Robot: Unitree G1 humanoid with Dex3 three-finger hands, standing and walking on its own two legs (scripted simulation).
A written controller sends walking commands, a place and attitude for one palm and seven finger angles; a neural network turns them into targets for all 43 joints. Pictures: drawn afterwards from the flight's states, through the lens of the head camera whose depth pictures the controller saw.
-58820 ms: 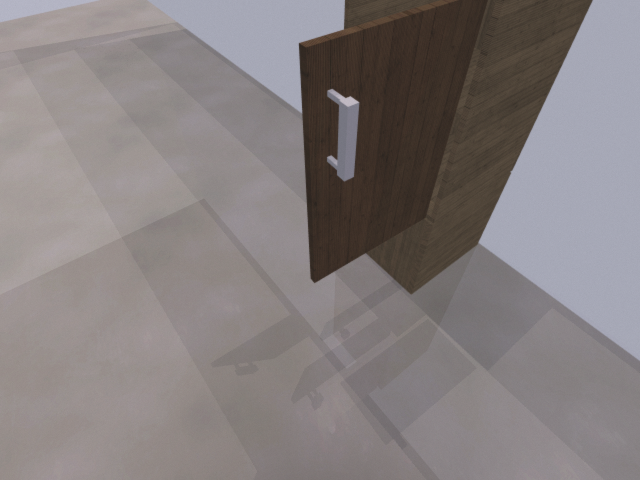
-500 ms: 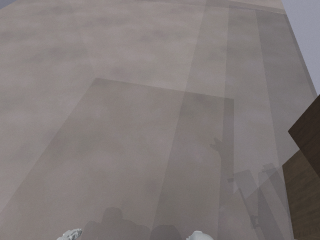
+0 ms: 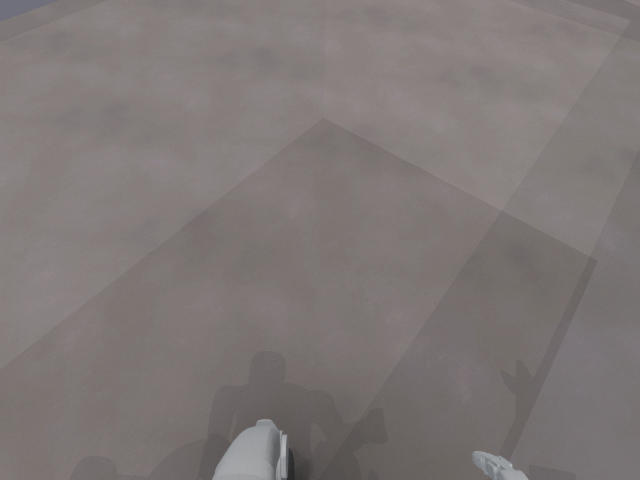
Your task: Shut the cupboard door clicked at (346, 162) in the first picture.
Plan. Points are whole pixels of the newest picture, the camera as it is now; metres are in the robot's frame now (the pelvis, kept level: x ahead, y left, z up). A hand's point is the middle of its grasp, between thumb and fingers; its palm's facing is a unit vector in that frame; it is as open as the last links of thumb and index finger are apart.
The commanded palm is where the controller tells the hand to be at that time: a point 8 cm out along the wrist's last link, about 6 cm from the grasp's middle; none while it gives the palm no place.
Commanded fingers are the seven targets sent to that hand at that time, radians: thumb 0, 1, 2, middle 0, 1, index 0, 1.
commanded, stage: walk to a spot facing it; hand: left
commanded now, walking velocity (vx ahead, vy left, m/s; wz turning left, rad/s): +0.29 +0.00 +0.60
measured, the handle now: out of the picture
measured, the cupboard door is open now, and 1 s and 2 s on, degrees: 22 22 22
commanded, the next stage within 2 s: turn to face it in 0.20 s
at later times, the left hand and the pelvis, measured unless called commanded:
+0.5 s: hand (186, 355) +0.29 +0.25 -0.15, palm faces +0.14 -0.97 -0.19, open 7.4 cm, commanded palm none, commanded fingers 0.00 0.90 0.90 -0.20 -0.30 -0.20 -0.30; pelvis +0.19 +0.05 +0.01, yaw +8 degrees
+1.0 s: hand (194, 332) +0.33 +0.26 -0.17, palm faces -0.05 -0.98 -0.21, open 7.3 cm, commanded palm none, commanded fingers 0.00 0.90 0.90 -0.20 -0.30 -0.20 -0.30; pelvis +0.28 +0.06 +0.00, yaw -8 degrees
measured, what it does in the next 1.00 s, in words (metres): walks ahead: left foot, then right foot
